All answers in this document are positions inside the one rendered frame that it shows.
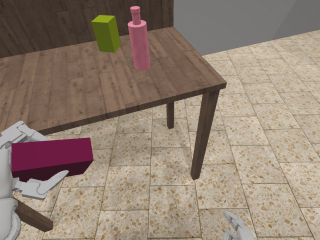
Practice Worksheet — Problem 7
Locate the right robot hand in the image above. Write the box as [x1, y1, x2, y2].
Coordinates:
[222, 211, 255, 240]

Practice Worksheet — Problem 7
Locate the left robot forearm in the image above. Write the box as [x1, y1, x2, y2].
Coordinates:
[0, 198, 22, 240]

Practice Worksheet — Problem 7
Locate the sponge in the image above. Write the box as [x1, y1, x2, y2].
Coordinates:
[11, 137, 94, 183]

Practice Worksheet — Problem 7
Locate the left robot hand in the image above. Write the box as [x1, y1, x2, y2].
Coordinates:
[0, 121, 69, 201]

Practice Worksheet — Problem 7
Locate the table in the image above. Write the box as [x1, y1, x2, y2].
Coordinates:
[0, 0, 227, 232]

